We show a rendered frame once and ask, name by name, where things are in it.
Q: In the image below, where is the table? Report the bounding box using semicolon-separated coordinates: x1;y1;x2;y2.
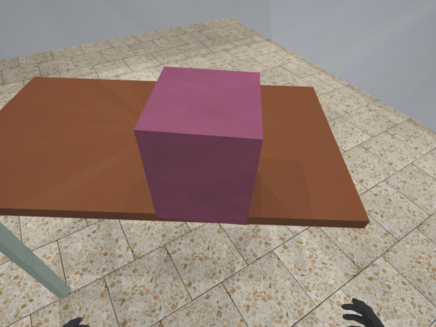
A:
0;77;370;298

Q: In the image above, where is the carton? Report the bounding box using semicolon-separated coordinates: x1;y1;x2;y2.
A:
134;66;263;225

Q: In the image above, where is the robot right hand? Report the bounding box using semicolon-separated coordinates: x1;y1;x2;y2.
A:
341;298;385;327

